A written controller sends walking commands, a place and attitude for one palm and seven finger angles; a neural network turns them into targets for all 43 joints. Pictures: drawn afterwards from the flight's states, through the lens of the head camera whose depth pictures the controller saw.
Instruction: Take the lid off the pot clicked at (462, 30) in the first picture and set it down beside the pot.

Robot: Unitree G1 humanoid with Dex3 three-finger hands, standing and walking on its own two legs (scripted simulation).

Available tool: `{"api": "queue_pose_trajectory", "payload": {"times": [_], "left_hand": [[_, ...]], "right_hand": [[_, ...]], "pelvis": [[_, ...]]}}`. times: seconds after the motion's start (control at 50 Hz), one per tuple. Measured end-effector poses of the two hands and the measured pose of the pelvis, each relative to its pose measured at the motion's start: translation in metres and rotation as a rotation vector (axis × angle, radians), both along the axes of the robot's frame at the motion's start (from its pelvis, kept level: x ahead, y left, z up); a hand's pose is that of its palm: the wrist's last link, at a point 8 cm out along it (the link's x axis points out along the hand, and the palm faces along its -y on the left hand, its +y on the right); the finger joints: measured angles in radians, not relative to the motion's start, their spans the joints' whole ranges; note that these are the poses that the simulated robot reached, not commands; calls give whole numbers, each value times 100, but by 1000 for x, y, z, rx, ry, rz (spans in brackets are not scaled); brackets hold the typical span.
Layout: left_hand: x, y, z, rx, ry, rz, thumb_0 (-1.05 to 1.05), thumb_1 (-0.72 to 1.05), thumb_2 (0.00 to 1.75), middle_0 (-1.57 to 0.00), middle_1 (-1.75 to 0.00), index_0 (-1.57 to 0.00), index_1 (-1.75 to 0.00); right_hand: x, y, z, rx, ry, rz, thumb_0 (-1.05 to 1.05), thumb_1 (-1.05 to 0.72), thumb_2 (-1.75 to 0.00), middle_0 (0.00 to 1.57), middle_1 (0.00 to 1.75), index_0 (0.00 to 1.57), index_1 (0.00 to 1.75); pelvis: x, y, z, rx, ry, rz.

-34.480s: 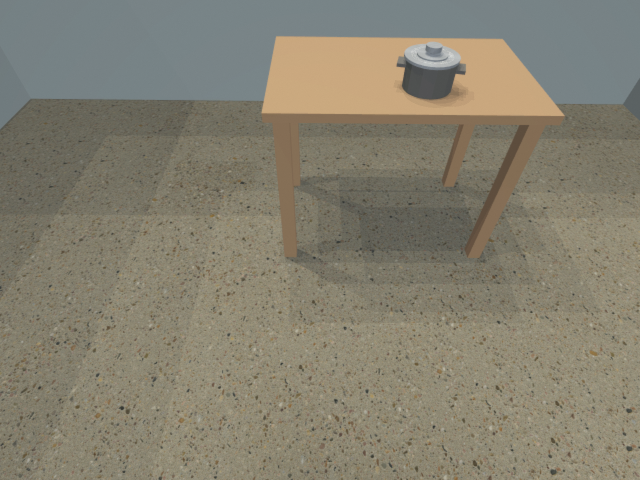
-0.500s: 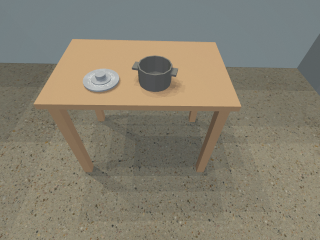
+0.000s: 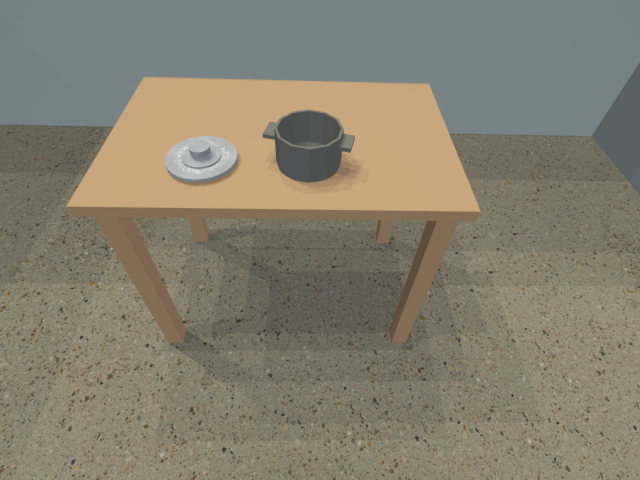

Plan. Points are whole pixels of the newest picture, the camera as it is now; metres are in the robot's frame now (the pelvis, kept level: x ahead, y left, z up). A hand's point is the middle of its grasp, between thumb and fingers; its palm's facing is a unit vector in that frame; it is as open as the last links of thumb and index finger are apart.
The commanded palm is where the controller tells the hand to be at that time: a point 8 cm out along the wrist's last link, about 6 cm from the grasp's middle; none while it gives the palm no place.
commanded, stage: let the arm hang, fingers relaxed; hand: left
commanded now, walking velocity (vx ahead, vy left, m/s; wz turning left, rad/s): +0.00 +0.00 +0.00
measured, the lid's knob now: (199, 148) +0.78 +0.32 -0.06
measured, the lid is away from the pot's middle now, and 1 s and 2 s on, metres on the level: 0.25 0.25 0.25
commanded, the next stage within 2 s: look to check the result in 0.42 s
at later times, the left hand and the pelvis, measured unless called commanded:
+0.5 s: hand out of the picture +0.00 +0.16 -0.18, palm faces +0.03 -0.98 -0.18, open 7.3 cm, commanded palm none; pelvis +0.00 +0.00 +0.00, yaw +0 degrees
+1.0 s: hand out of the picture -0.01 +0.16 -0.18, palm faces +0.03 -0.98 -0.17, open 7.3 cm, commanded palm none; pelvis +0.00 -0.01 +0.00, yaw +0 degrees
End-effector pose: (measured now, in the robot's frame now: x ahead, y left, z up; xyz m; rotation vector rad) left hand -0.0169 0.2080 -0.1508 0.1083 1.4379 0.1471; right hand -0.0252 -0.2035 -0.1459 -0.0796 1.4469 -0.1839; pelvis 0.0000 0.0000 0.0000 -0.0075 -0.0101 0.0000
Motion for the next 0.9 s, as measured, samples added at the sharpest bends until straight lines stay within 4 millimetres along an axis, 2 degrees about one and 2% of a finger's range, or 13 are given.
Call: {"api": "queue_pose_trajectory", "payload": {"times": [0.46,0.9], "left_hand": [[8,1,2,17,-14,-6,0,92,90,-19,-30,-20,-29],[6,-3,2,11,-7,-4,0,92,90,-20,-30,-20,-29]], "right_hand": [[2,-5,-1,0,-4,-8,0,-91,-90,20,30,20,30],[3,-7,0,-2,0,-6,0,-91,-90,20,30,20,30]], "pelvis": [[2,-4,0,3,1,-6],[2,-6,0,3,2,-6]]}}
